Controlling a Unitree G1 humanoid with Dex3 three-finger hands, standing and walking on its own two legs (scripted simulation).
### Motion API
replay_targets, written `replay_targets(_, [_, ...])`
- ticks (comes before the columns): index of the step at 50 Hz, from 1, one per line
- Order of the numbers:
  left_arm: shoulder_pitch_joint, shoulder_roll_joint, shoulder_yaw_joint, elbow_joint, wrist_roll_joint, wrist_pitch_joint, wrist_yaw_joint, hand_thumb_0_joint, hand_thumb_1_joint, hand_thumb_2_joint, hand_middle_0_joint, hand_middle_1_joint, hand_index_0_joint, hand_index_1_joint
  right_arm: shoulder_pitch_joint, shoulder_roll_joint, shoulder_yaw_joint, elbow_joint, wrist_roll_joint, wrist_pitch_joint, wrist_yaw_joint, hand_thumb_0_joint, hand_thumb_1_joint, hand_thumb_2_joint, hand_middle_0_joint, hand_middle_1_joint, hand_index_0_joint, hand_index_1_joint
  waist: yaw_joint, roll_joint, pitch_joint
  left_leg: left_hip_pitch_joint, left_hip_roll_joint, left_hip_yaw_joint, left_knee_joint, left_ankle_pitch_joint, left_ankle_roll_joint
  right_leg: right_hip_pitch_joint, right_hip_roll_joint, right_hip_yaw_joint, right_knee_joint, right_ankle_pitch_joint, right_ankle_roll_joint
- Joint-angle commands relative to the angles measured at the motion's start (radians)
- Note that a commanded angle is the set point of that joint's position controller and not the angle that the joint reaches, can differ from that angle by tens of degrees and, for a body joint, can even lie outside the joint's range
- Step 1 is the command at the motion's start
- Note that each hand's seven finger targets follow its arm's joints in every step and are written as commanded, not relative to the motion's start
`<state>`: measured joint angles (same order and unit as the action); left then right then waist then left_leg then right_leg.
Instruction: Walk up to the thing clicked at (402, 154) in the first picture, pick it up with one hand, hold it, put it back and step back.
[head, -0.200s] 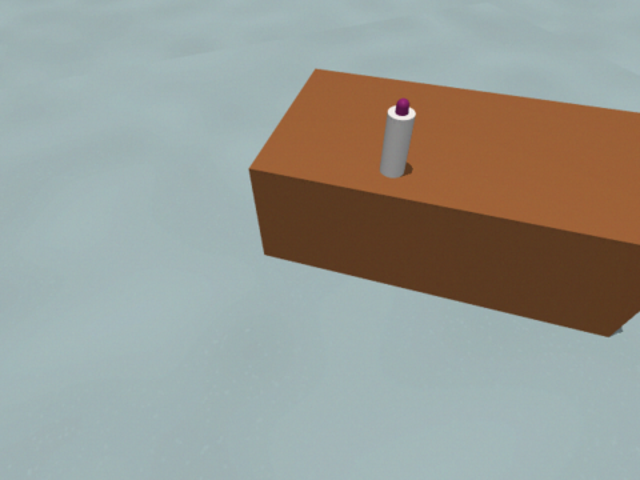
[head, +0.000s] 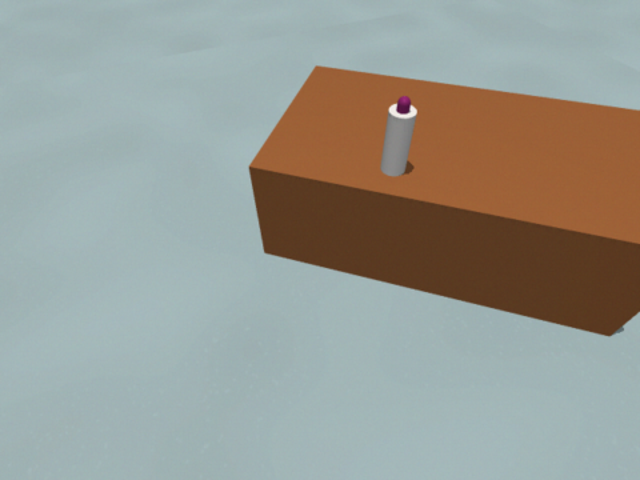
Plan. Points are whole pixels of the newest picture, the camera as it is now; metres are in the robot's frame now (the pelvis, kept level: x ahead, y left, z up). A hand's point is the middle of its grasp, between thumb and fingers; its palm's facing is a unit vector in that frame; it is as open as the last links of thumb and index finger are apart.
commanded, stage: stand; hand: left
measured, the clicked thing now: (398, 135) +1.05 -0.22 -0.21
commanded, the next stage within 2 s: walk up in 0.92 s
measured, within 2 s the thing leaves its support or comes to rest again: neither
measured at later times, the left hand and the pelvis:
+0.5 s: hand out of the picture +0.09 +0.25 -0.15, palm faces -0.02 -0.94 -0.34, open 7.4 cm; pelvis +0.01 +0.00 +0.00, yaw +0 degrees
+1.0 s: hand out of the picture +0.09 +0.26 -0.16, palm faces -0.06 -0.94 -0.33, open 7.4 cm; pelvis +0.01 +0.00 +0.00, yaw -3 degrees
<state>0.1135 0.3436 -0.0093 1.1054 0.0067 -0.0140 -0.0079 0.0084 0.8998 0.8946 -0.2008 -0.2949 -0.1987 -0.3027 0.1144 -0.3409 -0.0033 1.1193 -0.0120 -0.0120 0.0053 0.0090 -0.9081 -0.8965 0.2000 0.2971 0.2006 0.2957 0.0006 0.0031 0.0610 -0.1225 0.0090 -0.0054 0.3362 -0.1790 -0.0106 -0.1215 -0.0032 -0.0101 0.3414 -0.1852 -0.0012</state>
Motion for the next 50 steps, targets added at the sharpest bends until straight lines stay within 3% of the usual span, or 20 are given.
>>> replay_targets(1, [-0.046,0.21,0.046,-0.06,0.003,-0.021,0.017,0.0,0.9,0.9,-0.2,-0.3,-0.2,-0.3,-0.038,-0.206,-0.033,-0.06,0.002,-0.021,-0.014,0.0,-0.9,-0.9,0.2,0.3,0.2,0.3,0.0,-0.002,-0.096,0.018,0.115,-0.087,-0.044,0.127,0.034,0.017,-0.125,0.102,-0.051,0.138,-0.027])
replay_targets(17, [-0.046,0.213,0.045,-0.056,0.002,-0.019,0.018,0.0,0.9,0.9,-0.2,-0.3,-0.2,-0.3,-0.041,-0.213,-0.034,-0.061,0.005,-0.023,-0.016,0.0,-0.9,-0.9,0.2,0.3,0.2,0.3,-0.001,-0.007,-0.108,0.05,0.12,-0.085,-0.043,0.196,0.032,0.037,-0.128,0.094,-0.046,0.194,-0.025])
replay_targets(32, [-0.038,0.214,0.048,-0.05,0.003,-0.018,0.018,0.0,0.9,0.9,-0.2,-0.3,-0.2,-0.3,-0.042,-0.214,-0.034,-0.058,0.005,-0.017,-0.014,0.0,-0.9,-0.9,0.2,0.3,0.2,0.3,0.0,-0.013,-0.068,0.025,0.114,-0.089,-0.062,0.098,0.03,0.013,-0.123,0.098,-0.079,0.096,-0.024])
replay_targets(38, [-0.038,0.215,0.046,-0.057,0.003,-0.022,0.019,0.0,0.9,0.9,-0.2,-0.3,-0.2,-0.3,-0.043,-0.214,-0.034,-0.061,0.003,-0.02,-0.015,0.0,-0.9,-0.9,0.2,0.3,0.2,0.3,-0.002,0.002,-0.102,0.043,0.12,-0.086,-0.048,0.175,0.031,0.037,-0.129,0.097,-0.061,0.187,-0.027])
replay_targets(45, [-0.026,0.211,0.043,-0.05,0.001,-0.019,0.019,0.0,0.9,0.9,-0.2,-0.3,-0.2,-0.3,-0.036,-0.215,-0.031,-0.056,0.006,-0.018,-0.016,0.0,-0.9,-0.9,0.2,0.3,0.2,0.3,0.0,-0.009,-0.09,0.042,0.12,-0.089,-0.052,0.17,0.03,0.032,-0.126,0.093,-0.062,0.178,-0.026])
replay_targets(46, [0.013,0.303,0.123,-0.143,0.041,-0.003,-0.021,0.0,0.9,0.9,-0.2,-0.3,-0.2,-0.3,0.061,-0.338,-0.109,-0.108,-0.019,-0.046,-0.019,0.0,-0.9,-0.9,0.2,0.3,0.2,0.3,-0.039,-0.063,-0.141,0.174,0.125,-0.095,0.023,-0.266,0.108,-0.134,-0.048,0.106,0.049,-0.224,-0.056])
replay_targets(47, [-0.049,0.284,0.125,-0.152,0.047,0.011,-0.04,0.0,0.9,0.9,-0.2,-0.3,-0.2,-0.3,0.154,-0.376,-0.133,-0.072,-0.024,-0.054,-0.023,0.0,-0.9,-0.9,0.2,0.3,0.2,0.3,-0.086,0.011,-0.076,0.267,0.21,-0.206,-0.051,-0.488,0.159,-0.382,-0.026,0.073,0.175,-0.392,-0.053])
replay_targets(48, [-0.116,0.257,0.128,-0.199,0.051,0.022,-0.057,0.0,0.9,0.9,-0.2,-0.3,-0.2,-0.3,0.183,-0.423,-0.161,-0.085,-0.024,-0.06,-0.028,0.0,-0.9,-0.9,0.2,0.3,0.2,0.3,-0.123,0.151,0.003,0.239,0.383,-0.368,-0.179,-0.56,0.245,-0.533,-0.024,0.039,0.447,-0.306,-0.029])
replay_targets(49, [-0.117,0.267,0.135,-0.231,0.054,0.027,-0.064,0.0,0.9,0.9,-0.2,-0.3,-0.2,-0.3,0.138,-0.44,-0.171,-0.126,-0.023,-0.071,-0.033,0.0,-0.9,-0.9,0.2,0.3,0.2,0.3,-0.093,0.12,0.054,0.165,0.494,-0.439,-0.205,-0.5,0.29,-0.598,-0.088,0.151,0.594,-0.292,-0.027])
replay_targets(50, [-0.068,0.272,0.139,-0.227,0.044,0.024,-0.07,0.0,0.9,0.9,-0.2,-0.3,-0.2,-0.3,0.108,-0.403,-0.16,-0.149,-0.023,-0.082,-0.035,0.0,-0.9,-0.9,0.2,0.3,0.2,0.3,-0.051,0.03,0.053,0.085,0.473,-0.399,-0.205,-0.441,0.27,-0.551,-0.11,0.195,0.63,-0.248,-0.025])
